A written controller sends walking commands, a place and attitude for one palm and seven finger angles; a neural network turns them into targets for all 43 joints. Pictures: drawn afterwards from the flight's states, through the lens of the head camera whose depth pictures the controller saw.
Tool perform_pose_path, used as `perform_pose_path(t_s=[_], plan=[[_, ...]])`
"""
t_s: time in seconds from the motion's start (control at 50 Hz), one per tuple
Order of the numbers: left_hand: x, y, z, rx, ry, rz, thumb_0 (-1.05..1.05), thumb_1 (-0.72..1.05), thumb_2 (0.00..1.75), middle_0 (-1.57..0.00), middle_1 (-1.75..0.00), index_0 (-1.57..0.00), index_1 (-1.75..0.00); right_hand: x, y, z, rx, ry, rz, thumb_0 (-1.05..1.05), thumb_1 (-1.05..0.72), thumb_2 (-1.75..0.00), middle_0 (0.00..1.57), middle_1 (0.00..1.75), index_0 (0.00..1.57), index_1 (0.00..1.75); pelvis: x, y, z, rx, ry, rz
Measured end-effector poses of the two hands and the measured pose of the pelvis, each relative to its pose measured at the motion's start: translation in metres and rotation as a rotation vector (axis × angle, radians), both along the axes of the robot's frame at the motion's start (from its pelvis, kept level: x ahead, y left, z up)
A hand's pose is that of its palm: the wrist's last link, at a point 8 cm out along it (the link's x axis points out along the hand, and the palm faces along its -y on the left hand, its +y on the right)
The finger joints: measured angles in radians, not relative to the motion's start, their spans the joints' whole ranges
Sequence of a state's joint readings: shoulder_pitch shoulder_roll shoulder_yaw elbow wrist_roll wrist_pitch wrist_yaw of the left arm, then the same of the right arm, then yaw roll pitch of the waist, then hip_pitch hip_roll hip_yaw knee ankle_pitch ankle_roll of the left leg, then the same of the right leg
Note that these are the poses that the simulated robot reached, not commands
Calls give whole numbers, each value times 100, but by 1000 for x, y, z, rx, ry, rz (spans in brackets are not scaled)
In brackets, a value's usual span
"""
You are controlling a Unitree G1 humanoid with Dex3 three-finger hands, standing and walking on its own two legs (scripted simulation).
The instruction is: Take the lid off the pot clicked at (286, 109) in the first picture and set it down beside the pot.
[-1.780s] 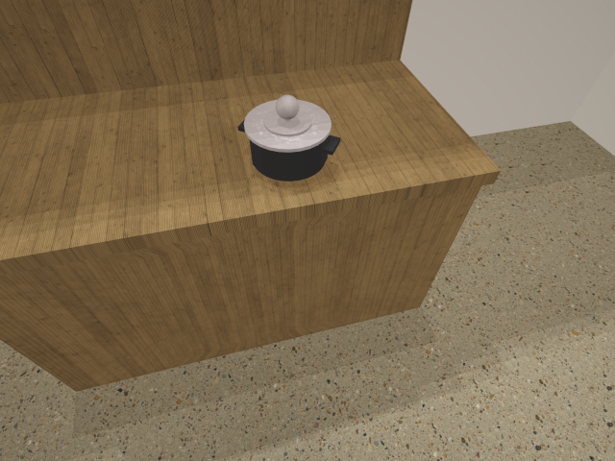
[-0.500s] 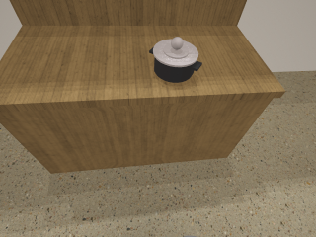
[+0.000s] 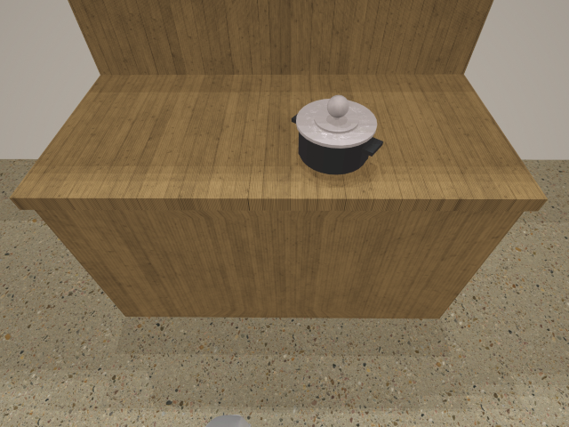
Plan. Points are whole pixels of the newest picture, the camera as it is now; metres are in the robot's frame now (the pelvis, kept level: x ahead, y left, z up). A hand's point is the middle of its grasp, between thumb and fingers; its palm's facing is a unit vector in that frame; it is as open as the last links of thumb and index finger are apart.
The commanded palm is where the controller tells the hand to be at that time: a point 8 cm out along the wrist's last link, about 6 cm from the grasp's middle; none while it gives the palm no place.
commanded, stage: take the last steps up to it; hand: left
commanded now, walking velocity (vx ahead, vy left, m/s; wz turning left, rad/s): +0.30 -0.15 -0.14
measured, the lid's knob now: (337, 106) +0.75 -0.07 +0.05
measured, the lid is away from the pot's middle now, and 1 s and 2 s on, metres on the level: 0.00 0.00 0.00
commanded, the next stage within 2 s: come to a stop and stand still in 0.56 s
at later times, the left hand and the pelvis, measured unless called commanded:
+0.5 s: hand (205, 380) +0.23 +0.16 -0.18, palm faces -0.07 -0.98 -0.16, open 7.4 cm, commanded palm none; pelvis +0.15 -0.02 +0.00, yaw -5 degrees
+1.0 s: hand (260, 319) +0.34 +0.07 -0.18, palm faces -0.02 -0.97 -0.23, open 7.3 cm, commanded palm none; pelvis +0.25 -0.10 -0.01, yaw -5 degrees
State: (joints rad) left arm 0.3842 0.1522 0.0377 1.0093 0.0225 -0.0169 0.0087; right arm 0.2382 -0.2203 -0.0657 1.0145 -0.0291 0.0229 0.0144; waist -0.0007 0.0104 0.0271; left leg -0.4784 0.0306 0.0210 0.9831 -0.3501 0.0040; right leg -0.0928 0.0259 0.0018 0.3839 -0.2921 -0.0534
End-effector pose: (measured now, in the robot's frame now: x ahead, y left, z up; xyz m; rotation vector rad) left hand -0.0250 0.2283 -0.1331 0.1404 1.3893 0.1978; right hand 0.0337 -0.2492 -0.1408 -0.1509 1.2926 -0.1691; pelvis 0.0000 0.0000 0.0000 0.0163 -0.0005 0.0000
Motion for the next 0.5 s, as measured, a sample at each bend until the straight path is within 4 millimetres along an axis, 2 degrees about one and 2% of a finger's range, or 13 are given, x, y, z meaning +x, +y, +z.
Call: perform_pose_path(t_s=[0.12, 0.18, 0.22, 0.28, 0.38, 0.44, 0.5], plan=[[-30, -14, -14, -81, 157, 66, 1, 91, 90, -20, -30, -20, -30, 53, 13, 4, -30, -26, 36, 0, -91, -90, 20, 30, 19, 30, 32, 7, -6, -21, 13, -6], [-29, -13, -29, -121, 223, 67, 1, 91, 90, -20, -30, -20, -30, 81, 24, 1, -51, -88, 33, 0, -91, -90, 20, 30, 19, 30, 50, 13, -18, -27, 13, -29], [-15, -10, -33, -135, 249, 32, 1, 91, 90, -20, -30, -20, -30, 88, 30, 3, -53, -113, 10, 0, -91, -90, 20, 30, 19, 30, 61, 14, -18, -13, 2, -52], [28, -3, -34, -128, 211, -7, 1, 91, 90, -20, -30, -20, -30, 85, 34, 8, -52, -94, -32, 0, -91, -90, 20, 30, 20, 30, 79, 11, -12, -11, 1, -63], [128, 4, -27, -91, 39, -50, 1, 91, 90, -20, -30, -20, -30, 65, 24, 13, -56, 20, -80, 0, -94, -90, 20, 30, 20, 30, 109, 2, -3, -13, 8, -74], [189, -2, -23, -70, -48, -92, 1, 91, 90, -19, -30, -20, -30, 53, 18, 11, -39, 96, -116, 0, -93, -90, 20, 30, 20, 30, 128, -10, -3, -11, 13, -85], [250, -17, -18, -55, -115, -149, 1, 91, 90, -19, -30, -19, -30, 45, 9, 7, -15, 165, -154, 0, -92, -90, 20, 30, 20, 30, 148, -24, -5, -8, 16, -94]])
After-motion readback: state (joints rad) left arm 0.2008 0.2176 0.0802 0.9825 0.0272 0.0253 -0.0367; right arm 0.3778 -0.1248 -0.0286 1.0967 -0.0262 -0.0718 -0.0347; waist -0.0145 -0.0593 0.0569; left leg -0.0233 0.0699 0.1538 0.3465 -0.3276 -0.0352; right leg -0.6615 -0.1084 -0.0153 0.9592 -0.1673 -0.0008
